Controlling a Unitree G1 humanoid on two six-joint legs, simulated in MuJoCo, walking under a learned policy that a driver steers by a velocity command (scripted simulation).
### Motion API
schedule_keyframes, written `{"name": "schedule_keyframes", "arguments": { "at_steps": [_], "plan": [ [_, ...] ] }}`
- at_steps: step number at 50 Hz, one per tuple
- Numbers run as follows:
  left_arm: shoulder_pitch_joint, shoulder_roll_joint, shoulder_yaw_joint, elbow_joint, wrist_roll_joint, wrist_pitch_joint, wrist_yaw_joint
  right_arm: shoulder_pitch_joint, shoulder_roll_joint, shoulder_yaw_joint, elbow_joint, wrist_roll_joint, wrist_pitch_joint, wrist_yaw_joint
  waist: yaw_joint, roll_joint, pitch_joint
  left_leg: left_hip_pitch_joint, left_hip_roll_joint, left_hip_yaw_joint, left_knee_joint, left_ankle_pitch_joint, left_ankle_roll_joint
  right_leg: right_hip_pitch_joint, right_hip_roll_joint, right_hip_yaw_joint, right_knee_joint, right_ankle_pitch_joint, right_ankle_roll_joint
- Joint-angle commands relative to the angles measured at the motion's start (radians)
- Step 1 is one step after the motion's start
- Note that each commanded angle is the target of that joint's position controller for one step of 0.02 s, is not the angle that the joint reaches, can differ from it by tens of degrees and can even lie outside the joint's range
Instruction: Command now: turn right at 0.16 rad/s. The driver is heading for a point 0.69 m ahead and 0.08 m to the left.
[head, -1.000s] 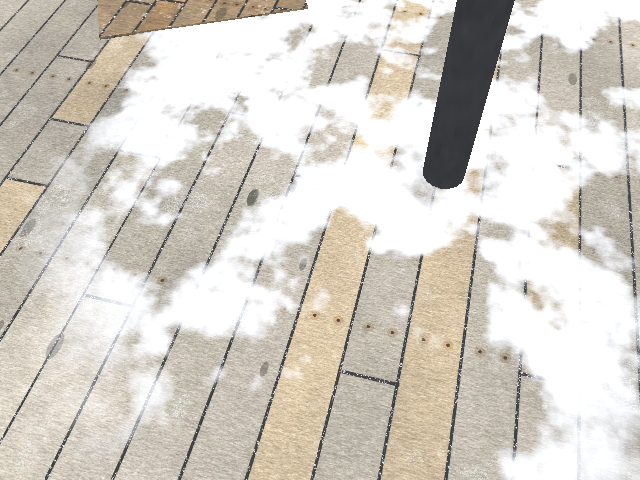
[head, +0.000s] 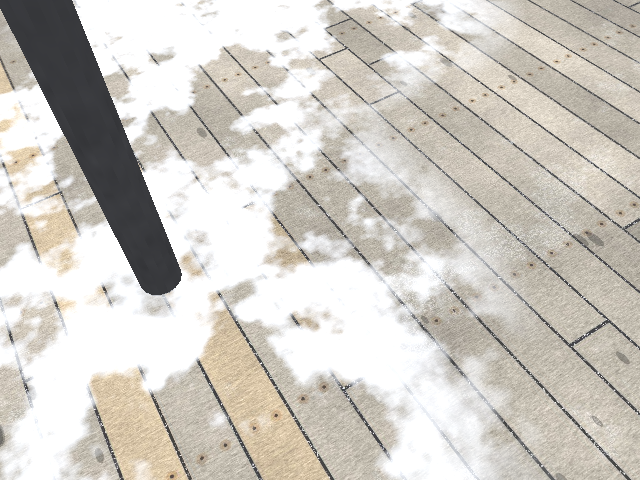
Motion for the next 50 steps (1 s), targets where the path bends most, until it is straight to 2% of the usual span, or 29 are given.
{"name": "schedule_keyframes", "arguments": {
  "at_steps": [1, 6, 7, 8, 9, 10, 12, 14, 17, 18, 20, 22, 23, 24, 25, 26, 28, 29, 33, 38, 40, 41, 43, 44, 45, 46, 47, 48, 50],
  "plan": [
    [-0.059, 0.12, 0.032, -0.054, -0.004, -0.018, 0.003, -0.047, -0.017, 0.009, -0.073, 0.003, -0.015, 0.002, 0.012, -0.188, -0.081, 0.055, 0.018, -0.018, -0.131, 0.024, -0.008, 0.072, -0.191, 0.142, -0.108, 0.421, -0.174],
    [-0.049, 0.119, 0.029, -0.006, -0.021, -0.011, -0.002, -0.01, -0.021, 0.018, -0.061, 0.003, -0.021, 0.01, -0.007, -0.167, -0.065, 0.251, -0.001, -0.001, -0.531, 0.186, 0.026, 0.041, -0.195, 0.21, -0.078, 0.331, -0.172],
    [-0.005, 0.107, 0.026, 0.014, -0.022, -0.016, -0.002, 0.033, -0.03, 0.021, -0.046, -0.011, -0.025, 0.012, -0.008, -0.137, -0.116, 0.361, -0.001, -0.006, -0.562, 0.246, 0.043, 0.008, -0.16, 0.202, -0.095, 0.081, -0.13],
    [0.011, 0.134, 0.035, 0.018, -0.017, -0.018, -0.004, 0.075, -0.079, 0.01, -0.037, -0.004, -0.026, 0.009, 0.009, -0.102, -0.11, 0.393, 0.027, -0.033, -0.486, 0.107, 0.081, -0.062, -0.11, 0.189, -0.06, -0.238, -0.106],
    [0.015, 0.124, 0.034, 0.002, -0.014, -0.026, -0.01, 0.099, -0.152, -0.013, -0.021, 0.011, -0.029, 0.008, 0.02, 0.025, -0.052, 0.35, 0.065, -0.092, -0.506, -0.258, 0.154, -0.195, -0.031, 0.103, -0.026, -0.451, -0.07],
    [-0.064, 0.139, 0.036, -0.022, -0.023, -0.038, -0.009, 0.132, -0.154, -0.02, -0.02, 0.019, -0.041, 0.013, -0.04, 0.098, 0.025, 0.265, 0.129, -0.247, -0.649, -0.509, 0.233, -0.252, 0.014, 0.012, 0.105, -0.441, -0.028],
    [-0.13, 0.121, 0.045, -0.051, -0.06, -0.071, -0.011, 0.117, -0.16, -0.018, -0.017, 0.011, -0.071, 0.007, -0.035, 0.226, 0.138, 0.224, 0.335, -0.55, -0.863, -0.553, 0.325, -0.352, -0.006, -0.046, 0.372, -0.219, -0.021],
    [-0.132, 0.115, 0.049, -0.061, -0.049, -0.092, -0.019, 0.122, -0.12, -0.007, -0.026, 0.017, -0.101, 0.004, -0.031, 0.146, 0.112, 0.332, 0.351, -0.542, -0.849, -0.407, 0.308, -0.495, -0.073, 0.018, 0.505, -0.209, -0.038],
    [-0.103, 0.07, 0.036, -0.044, -0.039, -0.114, -0.04, 0.097, -0.124, -0.009, -0.046, 0.037, -0.106, 0.01, -0.021, 0.107, 0.022, 0.328, 0.227, -0.291, -0.832, -0.194, 0.234, -0.338, -0.066, -0.052, 0.3, -0.112, -0.038],
    [-0.083, 0.073, 0.032, -0.03, 0.051, -0.08, -0.076, 0.08, -0.153, -0.021, -0.029, -0.036, -0.087, 0.034, -0.008, 0.114, 0.006, 0.25, 0.13, -0.17, -0.822, -0.18, 0.214, -0.181, 0.001, -0.121, 0.195, -0.123, -0.026],
    [-0.01, 0.077, 0.042, -0.006, 0.029, -0.056, -0.083, 0.073, -0.147, -0.03, -0.023, -0.028, -0.072, 0.051, 0.022, 0.137, 0.012, 0.156, 0.119, -0.117, -0.776, -0.173, 0.225, 0.01, 0.043, -0.194, 0.074, -0.042, -0.013],
    [0.172, 0.106, 0.053, 0.058, 0.021, -0.06, -0.061, 0.055, -0.104, -0.018, -0.024, -0.018, -0.072, 0.053, 0.112, 0.016, -0.006, -0.033, 0.1, -0.086, -0.6, -0.179, 0.215, 0.296, 0.055, -0.2, 0.027, -0.018, -0.02],
    [0.373, 0.163, 0.072, 0.11, 0.029, -0.075, -0.047, -0.009, -0.043, 0.001, -0.049, -0.033, -0.078, 0.052, 0.226, -0.157, -0.061, -0.173, 0.02, -0.005, -0.247, -0.078, 0.191, 0.48, -0.075, -0.014, -0.04, -0.169, -0.041],
    [0.46, 0.31, 0.094, 0.101, 0.046, -0.088, -0.033, -0.085, 0.07, 0.034, -0.15, -0.019, -0.094, 0.049, 0.242, -0.445, -0.1, -0.413, -0.108, -0.011, 0.115, -0.197, 0.171, 0.52, -0.364, 0.547, -0.283, -0.606, -0.122],
    [0.355, 0.281, 0.089, 0.082, 0.044, -0.085, -0.022, -0.104, 0.021, 0.026, -0.167, -0.022, -0.095, 0.044, 0.182, -0.249, -0.034, -0.53, -0.066, -0.152, 0.249, -0.079, 0.194, 0.424, -0.432, 0.763, -0.359, -0.718, -0.193],
    [0.261, 0.241, 0.076, 0.069, 0.031, -0.087, -0.021, -0.11, -0.02, 0.017, -0.161, -0.025, -0.095, 0.051, 0.116, -0.133, 0.031, -0.55, 0.007, -0.143, 0.264, 0.044, 0.193, 0.359, -0.417, 0.645, -0.319, -0.624, -0.185],
    [0.197, 0.151, 0.045, 0.063, 0.021, -0.101, -0.027, -0.03, -0.048, 0.009, -0.098, -0.035, -0.09, 0.072, 0.061, -0.07, 0.025, -0.362, 0.033, -0.154, 0.181, 0.129, 0.165, 0.222, -0.275, 0.308, -0.308, -0.377, -0.088],
    [0.181, 0.181, 0.05, 0.059, 0.02, -0.105, -0.015, 0.013, -0.036, 0.012, -0.097, -0.034, -0.079, 0.086, 0.036, -0.199, -0.002, -0.337, 0.017, -0.123, 0.186, 0.156, 0.137, 0.187, -0.294, 0.322, -0.358, -0.419, -0.112],
    [0.233, 0.151, 0.044, 0.116, 0.016, -0.129, -0.015, -0.081, -0.034, 0.011, -0.103, -0.025, -0.047, 0.1, 0.045, -0.094, 0.101, -0.425, 0.007, -0.125, 0.14, 0.304, 0.11, 0.193, -0.271, 0.099, -0.438, -0.184, -0.095],
    [0.236, 0.111, 0.029, 0.162, 0.012, -0.14, -0.01, -0.234, 0.019, 0.042, -0.148, -0.038, -0.056, 0.127, 0.056, -0.071, 0.163, -0.273, 0.008, 0.08, -0.154, 0.431, 0.14, 0.165, -0.194, -0.22, -0.421, 0.331, -0.057],
    [0.242, 0.156, 0.035, 0.174, 0.009, -0.142, 0.006, -0.27, 0.021, 0.048, -0.172, -0.038, -0.06, 0.138, 0.061, -0.082, 0.133, -0.143, -0.019, 0.148, -0.279, 0.453, 0.171, 0.212, -0.209, -0.265, -0.34, 0.7, -0.036],
    [0.203, 0.263, 0.065, 0.139, -0.023, -0.12, 0.036, -0.242, -0.005, 0.032, -0.204, 0.059, -0.092, 0.123, 0.043, -0.148, 0.059, -0.112, -0.056, 0.119, -0.29, 0.422, 0.172, 0.306, -0.217, -0.251, -0.215, 0.992, -0.015],
    [0.143, 0.308, 0.082, 0.103, -0.021, -0.073, 0.067, -0.04, -0.087, 0.0, -0.162, 0.056, -0.101, 0.114, -0.067, -0.174, -0.086, 0.08, -0.128, 0.147, -0.327, 0.393, 0.193, 0.358, -0.231, -0.254, 0.052, 1.243, 0.001],
    [0.11, 0.299, 0.082, 0.08, -0.021, -0.062, 0.065, 0.131, -0.148, -0.03, -0.122, 0.047, -0.093, 0.1, -0.138, -0.155, -0.172, 0.298, -0.15, 0.117, -0.372, 0.435, 0.219, 0.286, -0.214, -0.241, 0.261, 1.189, 0.01],
    [0.079, 0.239, 0.068, 0.067, -0.028, -0.075, 0.05, 0.244, -0.183, -0.06, -0.108, 0.042, -0.071, 0.066, -0.202, -0.014, -0.189, 0.576, -0.125, 0.031, -0.476, 0.579, 0.263, 0.034, -0.103, -0.25, 0.62, 0.793, 0.079],
    [0.216, 0.033, 0.015, 0.027, 0.038, -0.112, 0.017, 0.189, -0.225, -0.039, -0.115, 0.011, -0.068, 0.047, -0.021, 0.284, -0.211, 0.844, 0.112, -0.361, -0.318, 1.04, 0.397, -0.425, 0.055, -0.135, 1.035, -0.398, 0.114],
    [0.273, 0.12, 0.008, -0.01, -0.017, -0.143, 0.002, 0.199, -0.255, -0.046, -0.164, -0.037, -0.08, 0.055, -0.058, 0.206, -0.569, 1.014, 0.317, -0.817, -0.481, 0.686, 0.611, -0.49, 0.106, 0.142, 1.276, -0.414, 0.105],
    [0.139, 0.208, 0.028, -0.034, -0.033, -0.152, -0.001, 0.134, -0.222, -0.051, -0.195, -0.019, -0.082, 0.058, -0.082, 0.001, -0.463, 0.875, 0.252, -0.78, -0.601, 0.483, 0.541, -0.507, 0.051, 0.168, 1.159, -0.282, 0.076],
    [0.035, 0.197, 0.03, -0.053, -0.004, -0.132, 0.019, 0.009, -0.132, -0.021, -0.209, 0.043, -0.086, 0.055, 0.001, -0.223, -0.191, 0.542, 0.145, -0.625, -0.674, 0.328, 0.418, -0.465, -0.025, 0.127, 0.94, -0.177, 0.063]
  ]
}}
